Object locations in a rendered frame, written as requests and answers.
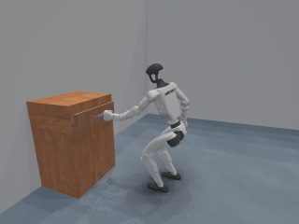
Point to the robot right foot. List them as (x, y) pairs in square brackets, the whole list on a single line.
[(177, 176)]

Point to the robot left forearm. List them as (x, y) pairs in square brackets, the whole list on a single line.
[(127, 115)]

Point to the drawer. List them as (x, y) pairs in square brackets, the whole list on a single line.
[(85, 118)]

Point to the handle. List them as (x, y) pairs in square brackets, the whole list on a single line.
[(99, 116)]

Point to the robot right shin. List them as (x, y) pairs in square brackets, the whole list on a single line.
[(166, 160)]

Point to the robot left hand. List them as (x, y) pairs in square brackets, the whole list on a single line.
[(107, 115)]

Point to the cabinet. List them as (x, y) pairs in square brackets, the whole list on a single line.
[(68, 162)]

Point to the right robot upper arm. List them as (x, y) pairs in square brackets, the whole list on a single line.
[(183, 99)]

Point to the robot right forearm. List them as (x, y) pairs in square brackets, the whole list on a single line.
[(184, 112)]

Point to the left robot upper arm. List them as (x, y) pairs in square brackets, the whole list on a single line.
[(150, 97)]

